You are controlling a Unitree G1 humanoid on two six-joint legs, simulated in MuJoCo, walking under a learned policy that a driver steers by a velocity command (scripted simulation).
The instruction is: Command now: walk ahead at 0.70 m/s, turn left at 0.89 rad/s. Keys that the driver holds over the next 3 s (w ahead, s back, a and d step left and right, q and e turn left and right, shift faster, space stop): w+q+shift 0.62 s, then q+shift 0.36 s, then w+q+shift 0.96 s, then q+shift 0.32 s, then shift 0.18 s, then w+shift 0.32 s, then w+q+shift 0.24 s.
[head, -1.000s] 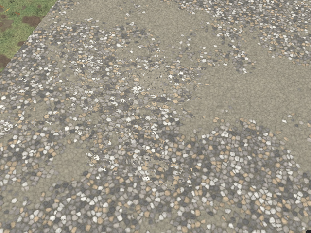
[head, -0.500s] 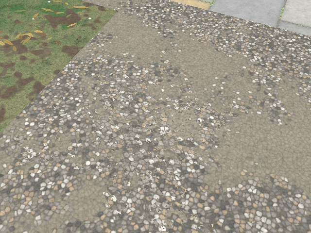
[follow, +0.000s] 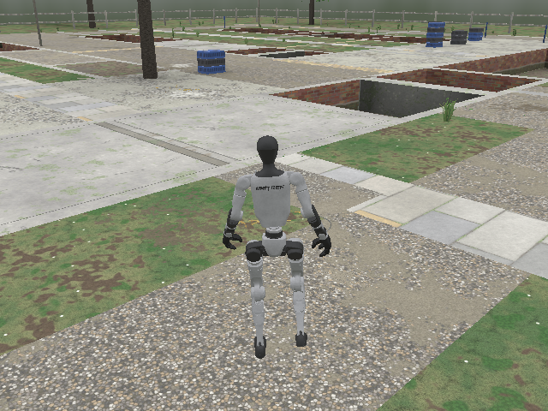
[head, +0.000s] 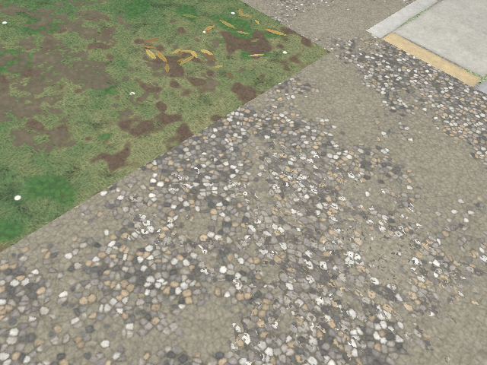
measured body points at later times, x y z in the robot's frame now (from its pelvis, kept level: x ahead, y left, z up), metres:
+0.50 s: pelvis +0.34 +0.03 +0.00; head +0.36 +0.07 +0.45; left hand +0.29 +0.34 -0.12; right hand +0.60 -0.15 -0.08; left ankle +0.25 +0.10 -0.63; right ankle +0.42 -0.10 -0.73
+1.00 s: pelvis +0.60 +0.27 +0.00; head +0.62 +0.34 +0.44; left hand +0.53 +0.62 -0.07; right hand +0.90 +0.19 -0.09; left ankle +0.61 +0.34 -0.73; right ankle +0.81 +0.21 -0.65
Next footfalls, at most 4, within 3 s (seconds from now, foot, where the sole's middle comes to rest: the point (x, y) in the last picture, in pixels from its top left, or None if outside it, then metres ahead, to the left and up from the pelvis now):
0.32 right None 0.46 -0.08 -0.77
0.76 left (92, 312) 0.63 0.37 -0.77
1.26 right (85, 230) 0.91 0.44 -0.77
1.76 left None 0.71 0.86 -0.77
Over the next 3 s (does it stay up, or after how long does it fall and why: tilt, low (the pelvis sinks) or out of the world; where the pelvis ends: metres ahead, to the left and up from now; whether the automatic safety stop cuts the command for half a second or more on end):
stays up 0.51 1.30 0.00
